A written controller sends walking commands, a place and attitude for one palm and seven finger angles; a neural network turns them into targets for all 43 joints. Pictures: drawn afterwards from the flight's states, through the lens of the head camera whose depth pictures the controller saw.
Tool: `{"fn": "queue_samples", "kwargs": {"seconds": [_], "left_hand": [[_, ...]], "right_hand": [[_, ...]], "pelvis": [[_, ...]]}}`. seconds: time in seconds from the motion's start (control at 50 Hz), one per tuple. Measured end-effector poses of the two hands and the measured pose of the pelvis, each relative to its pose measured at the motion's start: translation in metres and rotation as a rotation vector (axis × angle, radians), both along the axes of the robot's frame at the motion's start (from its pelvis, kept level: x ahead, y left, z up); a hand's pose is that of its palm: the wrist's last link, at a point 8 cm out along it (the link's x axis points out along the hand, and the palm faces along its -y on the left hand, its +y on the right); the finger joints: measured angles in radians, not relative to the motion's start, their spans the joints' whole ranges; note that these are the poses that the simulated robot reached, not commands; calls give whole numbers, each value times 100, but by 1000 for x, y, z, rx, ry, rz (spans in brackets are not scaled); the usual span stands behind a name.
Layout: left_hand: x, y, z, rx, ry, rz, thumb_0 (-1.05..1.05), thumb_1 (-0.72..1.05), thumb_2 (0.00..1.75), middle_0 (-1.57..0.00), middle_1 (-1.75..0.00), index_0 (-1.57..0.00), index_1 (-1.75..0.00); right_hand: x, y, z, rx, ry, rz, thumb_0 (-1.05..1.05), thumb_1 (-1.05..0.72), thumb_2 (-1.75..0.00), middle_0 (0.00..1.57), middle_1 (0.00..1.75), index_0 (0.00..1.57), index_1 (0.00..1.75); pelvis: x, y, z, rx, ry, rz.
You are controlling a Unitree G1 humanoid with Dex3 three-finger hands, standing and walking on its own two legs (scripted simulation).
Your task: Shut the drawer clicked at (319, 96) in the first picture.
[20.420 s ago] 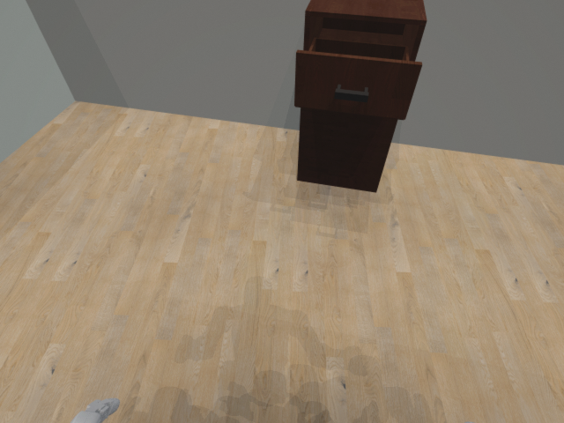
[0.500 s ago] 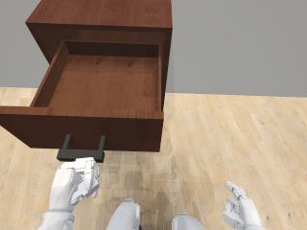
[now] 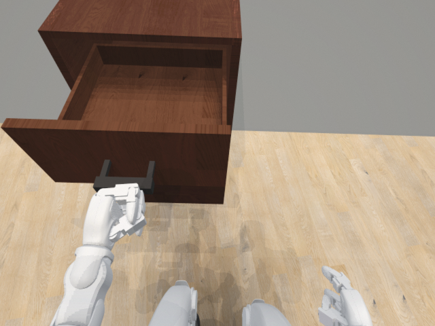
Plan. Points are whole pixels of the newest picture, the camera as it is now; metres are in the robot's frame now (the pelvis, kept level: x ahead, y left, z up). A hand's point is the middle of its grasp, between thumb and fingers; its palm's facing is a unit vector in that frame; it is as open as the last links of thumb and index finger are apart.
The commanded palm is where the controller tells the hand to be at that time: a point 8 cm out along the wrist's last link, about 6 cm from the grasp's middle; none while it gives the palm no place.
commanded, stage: push the drawer shut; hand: left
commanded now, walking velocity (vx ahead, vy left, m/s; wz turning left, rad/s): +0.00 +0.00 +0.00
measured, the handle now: (127, 175) +0.37 +0.19 +0.04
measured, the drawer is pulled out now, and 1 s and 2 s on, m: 0.24 0.11 0.00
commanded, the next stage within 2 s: none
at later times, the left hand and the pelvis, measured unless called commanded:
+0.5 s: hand (146, 183) +0.36 +0.15 +0.03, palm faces -0.01 -1.00 -0.04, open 2.8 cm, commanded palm +0.36 +0.20 +0.04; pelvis +0.00 +0.02 +0.00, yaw +0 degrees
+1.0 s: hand (152, 153) +0.43 +0.15 +0.04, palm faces +0.02 -1.00 -0.05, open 2.9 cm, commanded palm +0.42 +0.20 +0.04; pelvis +0.00 +0.01 +0.00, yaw -1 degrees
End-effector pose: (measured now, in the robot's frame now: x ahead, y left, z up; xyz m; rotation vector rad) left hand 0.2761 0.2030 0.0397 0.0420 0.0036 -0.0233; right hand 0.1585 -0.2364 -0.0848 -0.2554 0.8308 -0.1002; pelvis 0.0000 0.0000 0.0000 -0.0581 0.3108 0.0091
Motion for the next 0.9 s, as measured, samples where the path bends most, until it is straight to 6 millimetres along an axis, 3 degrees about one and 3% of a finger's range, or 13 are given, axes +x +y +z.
{"fn": "queue_samples", "kwargs": {"seconds": [0.62,0.9], "left_hand": [[77,2,-3,-1,-21,20,-4,74,93,-140,-160,-140,-160],[115,3,-2,3,-18,40,-4,73,92,-140,-160,-140,-160]], "right_hand": [[-34,4,-9,-17,174,-48,1,-91,-90,20,30,20,30],[-65,-8,-15,-32,259,-97,1,-91,-90,20,30,20,30]], "pelvis": [[3,16,4,0,23,-11],[1,12,3,2,39,-16]]}}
